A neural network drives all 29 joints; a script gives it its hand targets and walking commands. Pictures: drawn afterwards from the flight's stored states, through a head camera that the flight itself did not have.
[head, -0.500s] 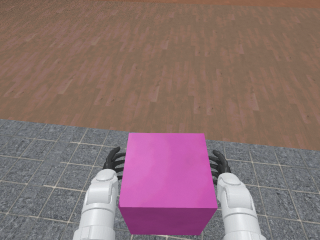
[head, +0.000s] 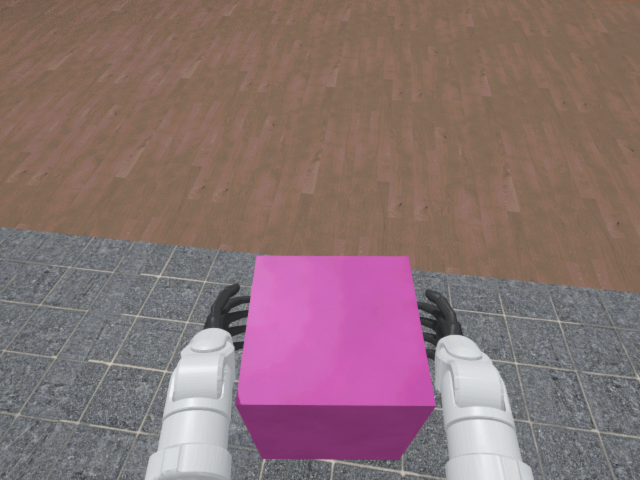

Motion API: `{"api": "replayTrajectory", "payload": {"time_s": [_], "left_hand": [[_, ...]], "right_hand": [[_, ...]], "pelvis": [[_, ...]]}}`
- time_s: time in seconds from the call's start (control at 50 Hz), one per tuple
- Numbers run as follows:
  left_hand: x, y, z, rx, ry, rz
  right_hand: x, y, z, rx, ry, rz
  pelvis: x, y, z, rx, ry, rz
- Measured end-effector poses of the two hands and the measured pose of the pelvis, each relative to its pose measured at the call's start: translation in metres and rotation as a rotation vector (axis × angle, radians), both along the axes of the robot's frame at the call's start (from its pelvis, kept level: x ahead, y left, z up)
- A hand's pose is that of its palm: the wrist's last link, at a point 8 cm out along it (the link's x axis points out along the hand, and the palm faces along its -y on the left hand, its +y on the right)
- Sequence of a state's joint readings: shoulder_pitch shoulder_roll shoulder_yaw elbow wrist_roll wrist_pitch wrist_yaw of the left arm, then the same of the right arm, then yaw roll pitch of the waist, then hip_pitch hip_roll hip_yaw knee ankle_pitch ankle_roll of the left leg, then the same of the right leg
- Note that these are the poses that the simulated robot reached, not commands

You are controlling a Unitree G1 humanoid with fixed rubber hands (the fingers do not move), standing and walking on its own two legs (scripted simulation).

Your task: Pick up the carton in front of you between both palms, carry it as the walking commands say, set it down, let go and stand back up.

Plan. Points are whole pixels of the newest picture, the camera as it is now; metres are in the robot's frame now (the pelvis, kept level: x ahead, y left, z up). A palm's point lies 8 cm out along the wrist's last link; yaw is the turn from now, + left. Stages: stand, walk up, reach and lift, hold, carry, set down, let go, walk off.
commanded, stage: reach and lift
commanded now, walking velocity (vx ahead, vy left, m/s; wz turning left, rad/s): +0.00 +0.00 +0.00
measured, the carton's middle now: (331, 363) +0.31 +0.00 -0.05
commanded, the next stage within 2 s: hold in 0.42 s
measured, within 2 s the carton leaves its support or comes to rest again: neither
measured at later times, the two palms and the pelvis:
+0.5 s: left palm (214, 335) +0.30 +0.15 +0.04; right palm (449, 343) +0.29 -0.15 +0.04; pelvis +0.01 +0.00 +0.00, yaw +0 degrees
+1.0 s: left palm (211, 339) +0.29 +0.15 +0.05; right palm (452, 345) +0.28 -0.15 +0.05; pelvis -0.01 +0.00 +0.00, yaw +0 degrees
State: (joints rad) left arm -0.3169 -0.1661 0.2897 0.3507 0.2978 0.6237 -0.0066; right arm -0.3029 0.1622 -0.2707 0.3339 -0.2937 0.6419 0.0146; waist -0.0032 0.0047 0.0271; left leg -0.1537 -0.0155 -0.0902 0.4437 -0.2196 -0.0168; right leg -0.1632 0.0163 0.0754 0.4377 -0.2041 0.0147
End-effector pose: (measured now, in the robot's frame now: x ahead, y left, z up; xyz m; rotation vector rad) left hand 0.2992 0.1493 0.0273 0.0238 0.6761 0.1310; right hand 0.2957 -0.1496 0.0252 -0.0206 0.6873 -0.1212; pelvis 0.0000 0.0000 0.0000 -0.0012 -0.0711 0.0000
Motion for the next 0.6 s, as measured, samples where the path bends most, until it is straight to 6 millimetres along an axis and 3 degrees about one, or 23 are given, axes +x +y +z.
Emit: {"api": "replayTrajectory", "payload": {"time_s": [0.44,0.6], "left_hand": [[-0.001,0.002,0.009,0.013,0.003,-0.015],[-0.009,0.003,0.024,0.013,-0.028,-0.012]], "right_hand": [[-0.002,0.002,0.009,-0.017,0.003,0.008],[-0.009,0.003,0.024,-0.018,-0.028,0.01]], "pelvis": [[0.011,0.003,0.004,0.0,-0.022,-0.002],[0.009,0.003,0.005,0.0,-0.043,-0.004]]}}
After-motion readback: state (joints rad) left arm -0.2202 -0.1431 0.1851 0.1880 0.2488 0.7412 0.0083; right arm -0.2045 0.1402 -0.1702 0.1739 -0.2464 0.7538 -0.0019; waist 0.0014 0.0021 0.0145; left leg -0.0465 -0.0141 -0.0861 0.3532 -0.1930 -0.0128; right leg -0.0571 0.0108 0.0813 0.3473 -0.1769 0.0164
